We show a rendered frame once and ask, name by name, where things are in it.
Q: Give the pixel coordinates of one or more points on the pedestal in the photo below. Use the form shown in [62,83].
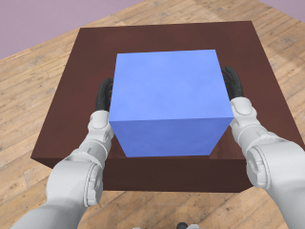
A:
[93,59]

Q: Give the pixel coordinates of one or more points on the robot left forearm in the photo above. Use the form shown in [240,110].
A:
[97,144]

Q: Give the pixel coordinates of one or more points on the robot left hand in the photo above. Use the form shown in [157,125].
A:
[103,101]

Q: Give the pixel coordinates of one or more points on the carton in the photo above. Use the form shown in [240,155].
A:
[169,103]

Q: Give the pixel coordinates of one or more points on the robot right hand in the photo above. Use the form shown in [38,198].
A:
[233,83]

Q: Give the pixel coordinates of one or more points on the right robot upper arm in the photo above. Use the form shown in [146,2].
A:
[279,169]

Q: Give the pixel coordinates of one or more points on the left robot upper arm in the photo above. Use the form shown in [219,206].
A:
[73,187]

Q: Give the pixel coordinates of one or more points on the robot right forearm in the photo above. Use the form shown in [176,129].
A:
[246,129]

